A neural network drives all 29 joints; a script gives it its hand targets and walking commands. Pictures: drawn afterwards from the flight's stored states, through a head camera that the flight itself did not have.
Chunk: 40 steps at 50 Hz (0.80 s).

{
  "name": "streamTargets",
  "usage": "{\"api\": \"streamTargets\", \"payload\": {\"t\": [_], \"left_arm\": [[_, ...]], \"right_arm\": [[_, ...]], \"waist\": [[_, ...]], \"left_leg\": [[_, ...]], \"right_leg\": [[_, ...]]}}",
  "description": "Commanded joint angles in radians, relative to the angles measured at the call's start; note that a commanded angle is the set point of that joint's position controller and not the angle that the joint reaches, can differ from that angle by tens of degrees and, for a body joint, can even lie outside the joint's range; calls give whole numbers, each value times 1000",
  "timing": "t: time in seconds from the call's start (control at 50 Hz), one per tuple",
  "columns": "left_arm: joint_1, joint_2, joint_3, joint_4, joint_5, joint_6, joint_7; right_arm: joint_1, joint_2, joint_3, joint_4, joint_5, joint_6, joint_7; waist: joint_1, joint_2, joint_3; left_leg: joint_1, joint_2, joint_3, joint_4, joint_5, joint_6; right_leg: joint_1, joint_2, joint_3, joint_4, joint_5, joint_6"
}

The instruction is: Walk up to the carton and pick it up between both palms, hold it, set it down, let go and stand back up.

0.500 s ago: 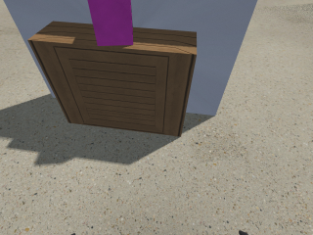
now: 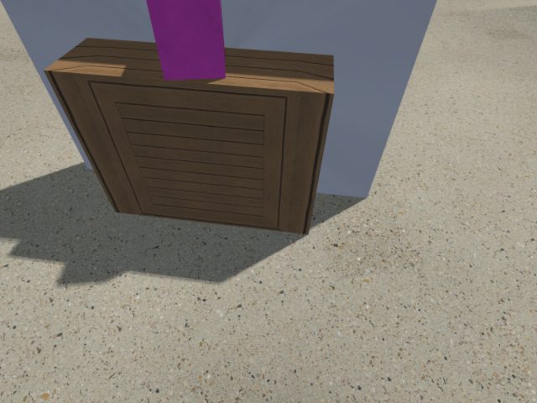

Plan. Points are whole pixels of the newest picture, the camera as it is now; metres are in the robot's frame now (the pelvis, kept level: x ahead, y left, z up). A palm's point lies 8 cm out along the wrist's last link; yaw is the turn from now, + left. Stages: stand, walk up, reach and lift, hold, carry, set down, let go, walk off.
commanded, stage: stand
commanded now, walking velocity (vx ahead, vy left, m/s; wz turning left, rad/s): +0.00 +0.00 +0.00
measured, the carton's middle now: (191, 26) +1.19 +0.23 +0.09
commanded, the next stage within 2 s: walk up in 0.72 s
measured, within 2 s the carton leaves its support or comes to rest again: neither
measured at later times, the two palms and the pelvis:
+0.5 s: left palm out of the picture +0.08 +0.25 -0.11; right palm out of the picture +0.07 -0.25 -0.11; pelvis +0.00 +0.00 +0.00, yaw -1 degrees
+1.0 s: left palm out of the picture +0.07 +0.25 -0.11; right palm out of the picture +0.06 -0.25 -0.11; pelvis +0.01 +0.01 +0.00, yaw -2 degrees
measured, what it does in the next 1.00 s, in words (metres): stands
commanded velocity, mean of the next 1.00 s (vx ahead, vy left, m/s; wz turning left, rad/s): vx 0.00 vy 0.00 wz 0.00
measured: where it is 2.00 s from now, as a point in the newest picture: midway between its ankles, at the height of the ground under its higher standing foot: (216, 382)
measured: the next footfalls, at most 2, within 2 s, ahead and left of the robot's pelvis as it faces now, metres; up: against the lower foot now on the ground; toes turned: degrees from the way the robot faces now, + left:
left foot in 1.30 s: +0.19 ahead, +0.23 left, +0.00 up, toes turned +0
right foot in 1.80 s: +0.38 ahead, +0.03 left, +0.00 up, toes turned -16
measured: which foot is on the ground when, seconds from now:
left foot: down 0.00-1.00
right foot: down 0.00-1.00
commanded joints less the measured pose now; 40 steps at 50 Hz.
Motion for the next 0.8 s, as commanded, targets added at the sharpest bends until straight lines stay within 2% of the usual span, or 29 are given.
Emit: {"api": "streamTargets", "payload": {"t": [0.0, 0.78], "left_arm": [[-2, 130, 44, -97, 1, -32, 8], [22, 137, 38, -35, -3, -30, 16]], "right_arm": [[1, -130, -41, -87, 0, -30, -8], [29, -139, -32, -25, 4, -27, -14]], "waist": [[0, 2, -29], [-1, 0, -22]], "left_leg": [[6, 75, -94, -127, 24, 28], [24, 83, -79, -154, 37, 29]], "right_leg": [[-24, -78, 81, -122, 63, -31], [-11, -76, 94, -140, 98, -28]]}}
